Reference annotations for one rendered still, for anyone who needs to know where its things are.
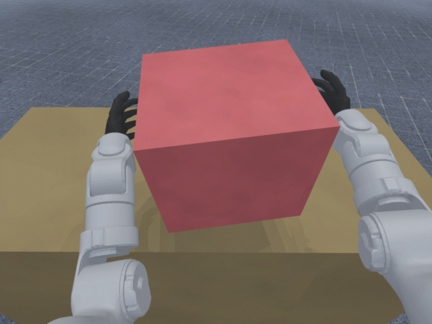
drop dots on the right robot upper arm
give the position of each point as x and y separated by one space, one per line
398 245

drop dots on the left robot forearm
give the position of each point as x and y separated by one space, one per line
110 199

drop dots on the pedestal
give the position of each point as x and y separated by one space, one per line
294 270

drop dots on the left robot upper arm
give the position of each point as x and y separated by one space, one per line
115 292

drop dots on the carton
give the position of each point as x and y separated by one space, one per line
230 134

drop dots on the right robot forearm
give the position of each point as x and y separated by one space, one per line
376 178

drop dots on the robot right hand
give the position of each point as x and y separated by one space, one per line
335 93

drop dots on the robot left hand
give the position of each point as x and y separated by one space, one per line
117 116

